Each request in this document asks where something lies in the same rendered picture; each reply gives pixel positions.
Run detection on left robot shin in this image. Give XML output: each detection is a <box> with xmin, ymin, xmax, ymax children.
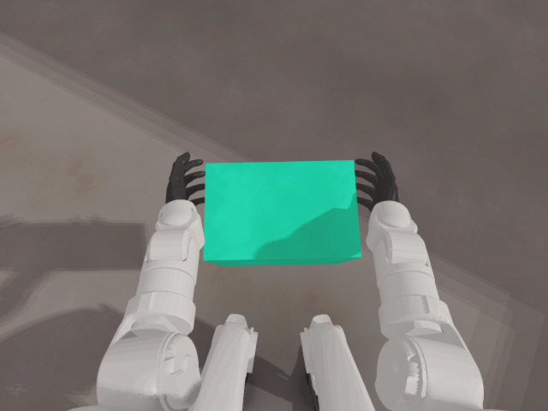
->
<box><xmin>211</xmin><ymin>314</ymin><xmax>248</xmax><ymax>343</ymax></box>

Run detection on right robot thigh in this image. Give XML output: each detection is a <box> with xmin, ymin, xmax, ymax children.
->
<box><xmin>300</xmin><ymin>322</ymin><xmax>375</xmax><ymax>411</ymax></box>

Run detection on carton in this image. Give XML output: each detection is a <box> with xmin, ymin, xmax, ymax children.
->
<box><xmin>203</xmin><ymin>160</ymin><xmax>361</xmax><ymax>266</ymax></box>

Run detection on robot left upper arm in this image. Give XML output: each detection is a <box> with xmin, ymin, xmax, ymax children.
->
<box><xmin>68</xmin><ymin>331</ymin><xmax>201</xmax><ymax>411</ymax></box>

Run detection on robot right hand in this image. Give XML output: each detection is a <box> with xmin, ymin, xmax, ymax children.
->
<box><xmin>354</xmin><ymin>152</ymin><xmax>399</xmax><ymax>212</ymax></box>

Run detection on right robot forearm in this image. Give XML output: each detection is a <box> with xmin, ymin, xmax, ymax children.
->
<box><xmin>366</xmin><ymin>200</ymin><xmax>484</xmax><ymax>400</ymax></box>

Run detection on robot left hand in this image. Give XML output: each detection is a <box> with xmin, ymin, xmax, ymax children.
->
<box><xmin>165</xmin><ymin>152</ymin><xmax>206</xmax><ymax>206</ymax></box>

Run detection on robot right upper arm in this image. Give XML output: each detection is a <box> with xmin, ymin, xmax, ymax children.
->
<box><xmin>375</xmin><ymin>335</ymin><xmax>506</xmax><ymax>411</ymax></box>

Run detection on left robot forearm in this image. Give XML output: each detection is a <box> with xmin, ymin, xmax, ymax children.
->
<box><xmin>96</xmin><ymin>200</ymin><xmax>205</xmax><ymax>398</ymax></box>

